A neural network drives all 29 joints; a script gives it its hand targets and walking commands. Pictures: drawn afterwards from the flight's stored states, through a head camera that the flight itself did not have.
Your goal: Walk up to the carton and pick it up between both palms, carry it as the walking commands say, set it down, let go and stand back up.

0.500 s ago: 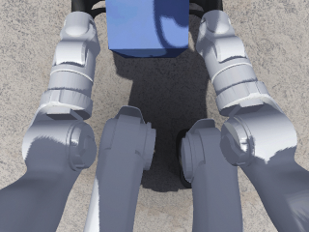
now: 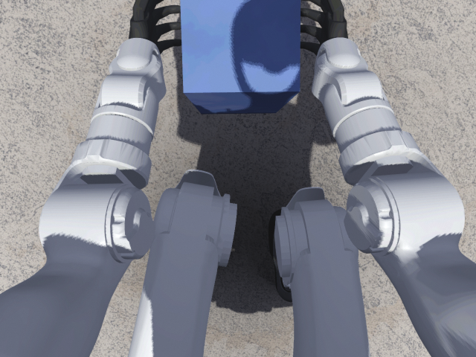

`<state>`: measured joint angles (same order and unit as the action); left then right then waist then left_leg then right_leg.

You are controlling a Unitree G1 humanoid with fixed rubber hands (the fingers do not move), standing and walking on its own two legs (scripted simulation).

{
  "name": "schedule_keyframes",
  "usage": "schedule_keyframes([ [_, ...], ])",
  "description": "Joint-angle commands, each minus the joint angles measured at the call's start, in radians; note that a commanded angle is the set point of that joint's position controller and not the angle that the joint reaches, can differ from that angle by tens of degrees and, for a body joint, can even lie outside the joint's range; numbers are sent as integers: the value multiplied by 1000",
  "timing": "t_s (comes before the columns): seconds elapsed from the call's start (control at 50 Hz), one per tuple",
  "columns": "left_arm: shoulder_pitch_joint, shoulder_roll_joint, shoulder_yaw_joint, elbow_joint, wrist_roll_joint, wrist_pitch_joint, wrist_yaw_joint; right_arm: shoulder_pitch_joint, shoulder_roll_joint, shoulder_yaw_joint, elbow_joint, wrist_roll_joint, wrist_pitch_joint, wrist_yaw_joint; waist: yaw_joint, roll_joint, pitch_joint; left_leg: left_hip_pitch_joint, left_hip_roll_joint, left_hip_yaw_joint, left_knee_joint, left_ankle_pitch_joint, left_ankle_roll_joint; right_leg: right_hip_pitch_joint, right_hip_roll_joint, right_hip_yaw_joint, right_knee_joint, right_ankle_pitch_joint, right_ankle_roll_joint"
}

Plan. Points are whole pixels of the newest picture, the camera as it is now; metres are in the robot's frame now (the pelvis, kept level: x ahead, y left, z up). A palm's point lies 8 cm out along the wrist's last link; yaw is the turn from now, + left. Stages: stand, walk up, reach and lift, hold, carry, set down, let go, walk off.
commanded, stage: set down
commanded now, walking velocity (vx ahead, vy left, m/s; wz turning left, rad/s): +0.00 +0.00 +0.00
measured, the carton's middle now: (238, 20) +0.58 +0.07 -0.24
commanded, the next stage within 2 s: none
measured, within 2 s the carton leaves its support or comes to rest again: rests again in 0.12 s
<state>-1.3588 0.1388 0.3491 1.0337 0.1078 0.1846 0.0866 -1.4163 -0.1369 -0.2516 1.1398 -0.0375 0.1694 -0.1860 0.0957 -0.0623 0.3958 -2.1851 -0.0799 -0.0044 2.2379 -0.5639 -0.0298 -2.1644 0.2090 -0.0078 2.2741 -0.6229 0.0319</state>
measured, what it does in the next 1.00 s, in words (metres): stands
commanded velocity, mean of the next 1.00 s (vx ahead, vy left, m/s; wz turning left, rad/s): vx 0.00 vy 0.00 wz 0.00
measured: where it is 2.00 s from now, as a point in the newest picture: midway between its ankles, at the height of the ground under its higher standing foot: (241, 262)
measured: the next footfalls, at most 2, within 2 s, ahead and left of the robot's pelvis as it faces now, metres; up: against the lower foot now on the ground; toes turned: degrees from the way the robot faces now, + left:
none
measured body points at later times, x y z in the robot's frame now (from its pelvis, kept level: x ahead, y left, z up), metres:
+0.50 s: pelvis +0.01 +0.00 +0.00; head +0.36 +0.03 +0.28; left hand +0.52 +0.19 -0.17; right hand +0.55 -0.06 -0.17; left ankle +0.13 +0.12 -0.32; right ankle +0.11 -0.10 -0.32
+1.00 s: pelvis +0.01 +0.00 +0.00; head +0.36 +0.02 +0.28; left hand +0.52 +0.20 -0.17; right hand +0.55 -0.06 -0.18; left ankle +0.13 +0.12 -0.32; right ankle +0.11 -0.10 -0.32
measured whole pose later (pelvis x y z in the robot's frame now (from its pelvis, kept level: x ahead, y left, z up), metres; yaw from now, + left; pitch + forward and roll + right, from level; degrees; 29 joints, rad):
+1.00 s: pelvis +0.01 +0.00 +0.00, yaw +1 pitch +32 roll +1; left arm -1.33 0.16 0.39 1.09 0.11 0.06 0.06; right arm -1.36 -0.13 -0.26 1.09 -0.07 0.08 -0.12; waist 0.09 -0.03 0.37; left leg -2.20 -0.09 -0.01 2.24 -0.60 -0.04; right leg -2.17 0.19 -0.01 2.28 -0.67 0.02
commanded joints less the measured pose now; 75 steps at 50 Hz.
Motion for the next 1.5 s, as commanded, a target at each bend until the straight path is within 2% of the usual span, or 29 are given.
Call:
schedule_keyframes([
  [0.0,-549,-851,-255,-92,-51,-46,-234,-594,913,216,-138,52,-62,258,65,-3,-966,483,-56,10,-186,287,50,195,9,1,-222,173,-34],
  [0.24,-443,-844,-262,-63,-42,-52,-254,-492,905,256,-149,23,-72,246,65,4,-942,424,-54,17,-156,352,42,249,7,13,-215,273,-21],
  [0.54,-420,-774,-213,-44,-11,-54,-240,-467,830,213,-142,-1,-78,247,57,5,-930,447,-49,5,-155,316,35,211,1,1,-204,224,-24],
  [0.66,-396,-708,-187,-32,-4,-64,-222,-440,749,184,-135,-13,-88,239,49,7,-935,474,-45,-1,-157,325,28,197,-5,-5,-200,222,-21],
  [0.78,-320,-488,-119,-9,12,-87,-173,-365,522,117,-129,-38,-101,196,48,11,-952,493,-36,5,-162,330,15,217,-15,-1,-204,225,-14],
  [0.84,-231,-259,-41,9,26,-111,-117,-285,291,69,-134,-45,-111,144,53,8,-967,491,-27,8,-170,329,9,247,-24,6,-214,228,-7],
  [0.9,-100,84,18,19,-7,-146,-32,-168,-51,16,-155,-27,-121,67,45,25,-986,509,-6,12,-182,337,3,271,-47,11,-236,230,2],
  [0.96,-101,204,0,11,-60,-177,1,-148,-133,44,-166,14,-128,33,50,11,-1038,499,13,10,-186,365,2,302,-70,24,-246,253,14],
  [1.08,-220,260,-91,-99,-203,-236,2,-203,-102,188,-213,137,-147,32,60,-45,-1144,486,32,6,-171,452,18,388,-97,47,-233,353,15],
  [1.18,-237,264,-181,-162,-278,-234,-8,-241,-101,250,-318,223,-147,34,57,-2,-1308,593,52,2,-154,523,26,433,-104,38,-217,397,4],
  [1.2,-227,285,-168,-131,-279,-226,-7,-232,-114,232,-308,222,-143,31,50,5,-1302,615,62,4,-164,468,30,393,-107,30,-238,317,2],
  [1.24,-177,269,-178,-131,-284,-203,-3,-196,-131,218,-333,222,-133,25,45,28,-1394,672,55,7,-185,465,25,460,-104,18,-245,319,-5],
  [1.28,-146,288,-177,-207,-292,-177,12,-156,-158,195,-412,221,-115,5,38,50,-1600,825,45,10,-200,521,18,567,-96,-1,-251,359,-7],
  [1.32,-153,313,-170,-261,-302,-150,28,-142,-163,186,-446,225,-87,-13,35,58,-1714,926,38,18,-224,508,21,622,-91,-26,-265,329,-8],
  [1.34,-163,313,-167,-277,-302,-132,35,-141,-160,186,-437,225,-69,-17,37,59,-1739,959,36,20,-241,486,23,638,-90,-31,-275,302,-12],
  [1.36,-142,300,-167,-172,-288,-113,36,-115,-131,185,-312,213,-46,-16,34,55,-1587,902,47,17,-271,376,31,571,-96,-32,-287,192,-18],
  [1.38,-181,293,-152,-252,-265,-105,41,-133,-120,169,-340,202,-38,-7,58,53,-1555,904,39,14,-289,391,28,556,-95,-29,-299,203,-13],
  [1.4,-200,286,-150,-306,-255,-101,45,-132,-118,164,-354,198,-32,-2,63,55,-1568,930,36,11,-304,383,28,556,-94,-24,-311,192,-13],
  [1.42,-213,279,-153,-314,-247,-95,48,-149,-121,165,-357,200,-26,2,66,58,-1545,932,36,13,-319,341,32,533,-94,-25,-323,154,-16],
  [1.48,-291,278,-147,-425,-235,-82,61,-250,-177,128,-489,192,-26,-8,50,74,-1578,970,30,9,-329,345,35,534,-96,-28,-346,154,-22],
])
